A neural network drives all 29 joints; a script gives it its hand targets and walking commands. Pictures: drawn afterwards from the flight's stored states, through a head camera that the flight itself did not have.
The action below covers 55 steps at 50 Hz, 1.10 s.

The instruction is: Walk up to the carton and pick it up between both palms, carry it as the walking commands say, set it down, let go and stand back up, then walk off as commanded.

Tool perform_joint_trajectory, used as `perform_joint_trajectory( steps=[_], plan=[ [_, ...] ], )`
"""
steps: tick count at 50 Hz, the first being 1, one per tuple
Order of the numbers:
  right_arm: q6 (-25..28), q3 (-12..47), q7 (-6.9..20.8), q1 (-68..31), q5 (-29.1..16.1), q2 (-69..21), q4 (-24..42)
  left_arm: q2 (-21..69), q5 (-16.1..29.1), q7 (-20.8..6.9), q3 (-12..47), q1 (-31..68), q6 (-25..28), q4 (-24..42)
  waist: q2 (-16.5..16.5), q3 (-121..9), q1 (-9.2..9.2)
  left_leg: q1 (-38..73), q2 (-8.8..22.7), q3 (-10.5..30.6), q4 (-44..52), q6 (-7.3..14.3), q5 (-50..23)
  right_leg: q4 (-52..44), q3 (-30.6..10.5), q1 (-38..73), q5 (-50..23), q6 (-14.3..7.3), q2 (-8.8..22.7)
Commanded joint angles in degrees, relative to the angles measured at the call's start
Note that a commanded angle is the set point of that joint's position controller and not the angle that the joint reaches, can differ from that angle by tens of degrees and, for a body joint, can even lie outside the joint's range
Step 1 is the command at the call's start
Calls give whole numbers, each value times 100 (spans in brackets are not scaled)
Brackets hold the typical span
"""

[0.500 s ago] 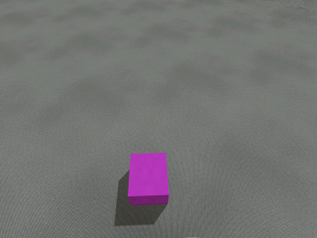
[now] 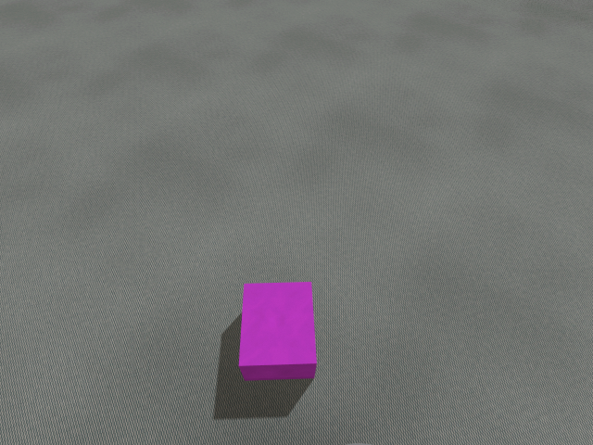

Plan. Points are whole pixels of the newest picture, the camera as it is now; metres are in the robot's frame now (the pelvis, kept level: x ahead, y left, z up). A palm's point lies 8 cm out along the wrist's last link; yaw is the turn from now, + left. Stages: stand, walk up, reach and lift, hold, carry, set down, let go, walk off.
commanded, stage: walk up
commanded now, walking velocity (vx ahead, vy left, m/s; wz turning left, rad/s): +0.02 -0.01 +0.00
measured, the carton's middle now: (278, 330) +0.52 +0.04 -0.69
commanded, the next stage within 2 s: stand in 1.46 s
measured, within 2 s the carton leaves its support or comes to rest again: neither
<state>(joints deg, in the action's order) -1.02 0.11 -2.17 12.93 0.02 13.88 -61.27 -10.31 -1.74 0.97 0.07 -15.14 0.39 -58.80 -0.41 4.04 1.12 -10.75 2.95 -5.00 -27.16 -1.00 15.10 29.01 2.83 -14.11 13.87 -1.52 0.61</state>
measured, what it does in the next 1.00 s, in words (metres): steps on the spot: right foot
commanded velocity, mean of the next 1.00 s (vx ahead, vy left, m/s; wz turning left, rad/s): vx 0.11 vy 0.00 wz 0.00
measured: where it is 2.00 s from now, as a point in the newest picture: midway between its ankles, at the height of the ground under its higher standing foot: outside the picture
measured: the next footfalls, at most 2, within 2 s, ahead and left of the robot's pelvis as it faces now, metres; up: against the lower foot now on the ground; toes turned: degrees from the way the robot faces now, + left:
right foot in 0.72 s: +0.12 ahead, -0.09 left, +0.00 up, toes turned +0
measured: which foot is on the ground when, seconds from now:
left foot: down 0.00-1.00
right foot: down 0.00-0.40, up 0.42-0.70, down 0.72-1.00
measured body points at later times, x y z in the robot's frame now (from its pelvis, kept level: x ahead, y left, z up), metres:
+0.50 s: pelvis +0.05 +0.05 +0.00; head +0.05 +0.06 +0.45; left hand +0.05 +0.28 -0.16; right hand +0.05 -0.21 -0.14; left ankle +0.04 +0.15 -0.74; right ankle +0.02 -0.09 -0.71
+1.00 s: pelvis +0.08 +0.02 +0.00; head +0.09 +0.00 +0.45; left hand +0.13 +0.26 -0.15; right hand +0.06 -0.23 -0.16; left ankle +0.04 +0.15 -0.74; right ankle +0.08 -0.08 -0.74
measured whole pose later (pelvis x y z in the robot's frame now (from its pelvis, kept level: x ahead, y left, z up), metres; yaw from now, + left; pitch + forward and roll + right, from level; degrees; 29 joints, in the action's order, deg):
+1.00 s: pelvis +0.08 +0.02 +0.00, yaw -1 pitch -1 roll +1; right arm 0.6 0.1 -1.0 18.2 0.0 13.7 -61.6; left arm -10.3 -1.3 1.2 0.1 -12.7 0.8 -59.8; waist -0.7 1.9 1.1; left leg -7.6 2.7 -5.7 -26.4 -1.6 17.8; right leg 31.2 4.6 -14.3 16.2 -1.0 2.4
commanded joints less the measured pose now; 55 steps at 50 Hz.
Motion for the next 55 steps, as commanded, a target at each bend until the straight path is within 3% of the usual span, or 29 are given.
perform_joint_trajectory(
  steps=[1,2,3,6,7,8,10,11,12,14,16,17,19,20,21,22,25,26,27,28,29,31,33,36,37,38,42,47,55],
  plan=[
    [86,-185,8,375,51,284,73,-535,70,76,-160,-441,115,-38,-56,-587,-42,87,435,372,376,145,-595,-893,-762,540,-1514,-220,823],
    [129,-132,17,736,-6,182,31,-604,70,57,-196,-402,146,-37,624,-762,103,205,440,366,442,162,-475,-832,-653,521,-1321,-233,785],
    [125,-163,6,537,31,172,59,-669,96,91,-192,-391,89,57,77,-553,4,46,448,346,420,115,-536,-980,-799,405,-1210,-221,820],
    [103,-283,22,715,100,431,78,-580,-4,70,-192,-238,80,-7,212,-832,-23,368,544,415,345,128,241,-952,-681,362,-115,-53,736],
    [131,-363,121,940,124,637,32,-937,-41,31,-390,-533,56,-67,311,-995,-135,-88,537,667,413,306,2605,-940,-1065,567,2835,-254,879],
    [70,-396,183,344,181,692,250,-1214,-74,20,-469,-967,17,-36,231,-338,-471,-1443,265,460,-69,238,2926,-1313,-1850,699,3594,-372,1294],
    [94,-356,234,-358,230,512,596,-1540,-160,93,-608,-1466,47,-350,1221,294,-847,-2620,151,170,-1811,-15,1333,-2513,-3057,1155,3401,-847,2408],
    [147,-286,258,-213,253,345,475,-1329,-130,87,-530,-1205,94,-288,384,527,-607,-2381,256,241,-1775,-49,1295,-2534,-2960,900,2646,-1042,2371],
    [215,-310,262,-154,204,290,419,-1329,-160,141,-580,-1375,154,-324,518,-124,-719,-2505,374,358,-2012,-22,1191,-2276,-2585,1616,1907,-917,2325],
    [262,-243,306,220,127,102,301,-1031,-86,112,-501,-1091,199,-149,744,-534,-420,-2076,294,439,-1734,8,949,-2023,-1944,1468,889,-875,1933],
    [393,-130,337,438,57,30,114,-1027,-58,39,-441,-643,204,-164,1620,-280,-80,-738,-78,-91,-444,-14,840,-1465,-856,257,221,-708,1019],
    [428,-196,282,1055,51,59,25,-865,-32,38,-425,-603,188,-160,1447,-476,102,225,-199,-295,266,-85,267,-1014,-589,-6,-262,-473,913],
    [439,-282,197,2022,107,266,-290,-569,36,3,-396,-379,215,-19,10,-904,418,1853,552,408,738,37,129,190,-158,-637,571,-116,533],
    [453,-398,143,2268,255,776,-265,-304,24,2,-273,-417,226,88,-1602,-1107,455,2385,1833,2226,1530,396,678,1338,207,-1782,1853,222,38],
    [430,-361,100,2036,230,972,-203,-437,-8,-18,-273,-220,145,279,-1122,-480,639,1920,2436,2811,1630,787,663,1955,-123,-2536,1878,191,81],
    [411,-362,33,1542,208,1030,-179,-558,-49,-54,-351,-43,91,239,-796,47,268,987,2228,2439,1734,1016,676,2153,-380,-2119,1554,257,406],
    [408,-282,108,1110,176,826,-16,-630,-83,-125,-356,-9,31,221,-387,597,233,353,1740,1956,1793,961,956,2288,-177,-1946,1112,242,363],
    [452,-288,85,1282,141,662,-8,-530,-93,-146,-338,-300,29,1,-649,575,218,515,1790,1803,1819,847,586,2534,-259,-1925,877,155,514],
    [454,-189,48,1170,142,596,37,-407,-11,-105,-277,72,17,187,-543,643,179,609,1692,1545,1579,990,-1578,2309,-112,-1787,809,217,325],
    [415,-193,-8,961,13,565,77,-299,73,-15,-241,-347,-4,-19,-777,288,-186,610,1479,853,721,690,-5245,1770,-209,-1111,1094,257,312],
    [430,-180,8,1111,73,556,10,-172,172,24,-104,-330,34,-34,-771,-73,110,1094,1317,610,639,735,-5701,1167,150,-1122,911,229,108],
    [366,-228,-28,1016,42,621,25,-139,224,51,-139,-223,32,-89,-927,-98,103,1200,1518,691,530,791,-6077,748,123,-822,765,336,117],
    [266,-342,-15,694,14,830,202,-353,267,43,-151,-300,-55,-162,-1292,-92,-62,818,1487,543,416,700,-4974,94,77,-345,240,296,198],
    [157,-124,-12,956,-64,24,97,-768,78,55,-259,-354,132,-201,163,-739,-189,-237,410,24,-68,183,-1462,-608,-308,1654,-3477,-40,893],
    [150,-73,-39,1138,-73,-176,209,-960,78,60,-302,-181,136,-176,928,-777,-114,-633,166,-97,-30,69,235,-666,-742,1818,-3918,-334,1289],
    [67,-71,-51,1282,-57,-123,-35,-854,79,49,-255,-329,91,-259,1028,-693,-150,-423,120,-5,26,34,734,-669,-762,1578,-3484,-488,1412],
    [36,-151,16,738,-32,169,110,-737,57,93,-216,-42,87,-188,1069,-91,-35,-317,137,167,114,7,-119,-848,-864,914,-3362,-424,1149],
    [112,-156,62,675,-3,331,58,-625,115,85,-195,77,87,-77,325,-246,13,402,482,322,642,106,-1166,-791,-589,448,-2161,-194,813],
    [179,-123,30,766,51,158,-42,-466,106,49,-119,-102,152,-147,-19,-258,-24,160,523,318,884,139,-865,-907,-469,429,-1394,-72,661]
  ],
)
